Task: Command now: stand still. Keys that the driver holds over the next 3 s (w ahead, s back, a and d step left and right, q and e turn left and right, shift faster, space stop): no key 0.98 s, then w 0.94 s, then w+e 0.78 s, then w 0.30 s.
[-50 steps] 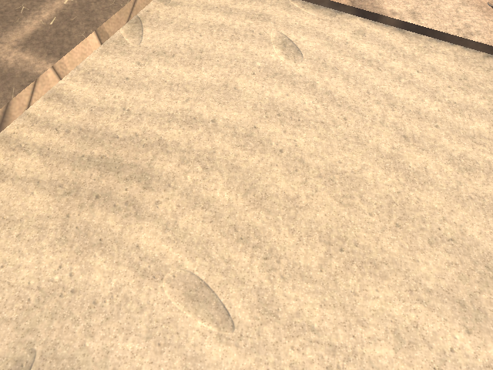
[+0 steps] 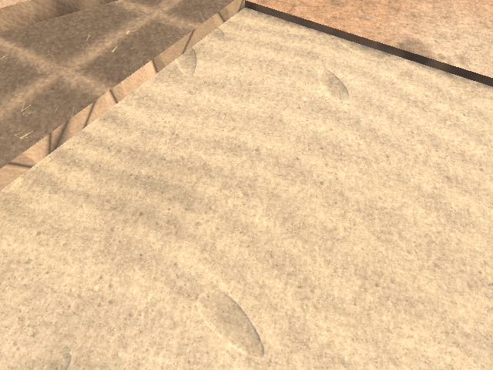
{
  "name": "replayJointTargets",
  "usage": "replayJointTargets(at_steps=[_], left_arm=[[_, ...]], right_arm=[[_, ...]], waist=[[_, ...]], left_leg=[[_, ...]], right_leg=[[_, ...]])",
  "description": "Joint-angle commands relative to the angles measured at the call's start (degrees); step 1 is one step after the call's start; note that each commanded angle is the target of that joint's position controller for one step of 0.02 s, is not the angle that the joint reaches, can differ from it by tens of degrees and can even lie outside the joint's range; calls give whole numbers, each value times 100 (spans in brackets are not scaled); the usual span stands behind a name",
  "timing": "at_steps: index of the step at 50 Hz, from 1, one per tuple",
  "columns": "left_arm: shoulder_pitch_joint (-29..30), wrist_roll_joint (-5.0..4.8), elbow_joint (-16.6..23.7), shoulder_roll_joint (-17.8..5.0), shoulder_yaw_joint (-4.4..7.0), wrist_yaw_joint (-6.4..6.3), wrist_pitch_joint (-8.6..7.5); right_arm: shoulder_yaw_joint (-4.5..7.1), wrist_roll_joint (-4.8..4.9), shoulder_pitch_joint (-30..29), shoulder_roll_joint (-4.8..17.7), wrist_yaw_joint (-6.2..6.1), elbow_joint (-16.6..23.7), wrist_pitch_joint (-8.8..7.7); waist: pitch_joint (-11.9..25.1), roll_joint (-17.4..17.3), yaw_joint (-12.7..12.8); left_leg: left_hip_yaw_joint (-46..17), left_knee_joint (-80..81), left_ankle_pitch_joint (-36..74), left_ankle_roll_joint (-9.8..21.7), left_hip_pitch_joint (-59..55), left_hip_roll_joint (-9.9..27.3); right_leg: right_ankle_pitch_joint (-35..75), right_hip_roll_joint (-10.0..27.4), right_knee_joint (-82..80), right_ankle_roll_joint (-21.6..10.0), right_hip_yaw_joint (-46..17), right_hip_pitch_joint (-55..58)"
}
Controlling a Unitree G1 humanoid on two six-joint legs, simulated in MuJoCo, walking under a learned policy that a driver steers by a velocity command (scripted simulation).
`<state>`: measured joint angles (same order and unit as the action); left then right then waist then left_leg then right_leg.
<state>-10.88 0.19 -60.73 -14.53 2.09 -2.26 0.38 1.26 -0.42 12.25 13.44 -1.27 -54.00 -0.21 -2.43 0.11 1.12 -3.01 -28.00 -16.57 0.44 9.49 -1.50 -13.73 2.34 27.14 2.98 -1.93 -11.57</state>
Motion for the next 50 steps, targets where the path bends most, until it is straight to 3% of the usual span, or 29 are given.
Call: replayJointTargets(at_steps=[1,22,49,50], left_arm=[[-67,-3,111,-637,96,-31,-41],[-405,-14,-177,-411,1,-60,-17],[-835,-30,-226,-177,-75,-69,-31],[-948,-25,-285,-98,-94,-72,-25]], right_arm=[[111,8,78,633,-24,114,-52],[11,33,407,509,-66,-473,-38],[-49,50,838,267,-102,-749,-26],[-66,46,951,196,-107,-812,-18]], waist=[[95,-71,-21],[-20,-5,-60],[-142,-2,-88],[-3,-17,-89]], left_leg=[[-195,603,908,95,319,245],[-37,578,801,36,408,160],[58,513,655,-21,515,130],[110,552,97,-10,462,78]], right_leg=[[740,-9,-297,-95,43,190],[684,-79,-282,-150,97,99],[546,-139,-250,-212,111,-52],[16,-205,-260,-220,181,11]])
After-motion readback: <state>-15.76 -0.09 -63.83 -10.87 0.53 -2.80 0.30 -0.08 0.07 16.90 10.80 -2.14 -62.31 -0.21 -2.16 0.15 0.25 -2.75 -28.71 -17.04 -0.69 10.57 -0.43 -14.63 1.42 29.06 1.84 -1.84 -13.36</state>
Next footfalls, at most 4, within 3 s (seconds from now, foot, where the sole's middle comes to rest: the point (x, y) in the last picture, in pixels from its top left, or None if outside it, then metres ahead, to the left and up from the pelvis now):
1.66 left None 0.43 0.09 -0.77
2.24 right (311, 296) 0.74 -0.15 -0.77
2.72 left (271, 209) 1.06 -0.04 -0.77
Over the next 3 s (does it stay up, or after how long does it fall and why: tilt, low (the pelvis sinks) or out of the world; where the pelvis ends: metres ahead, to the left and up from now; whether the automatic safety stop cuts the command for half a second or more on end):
stays up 1.00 -0.11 0.01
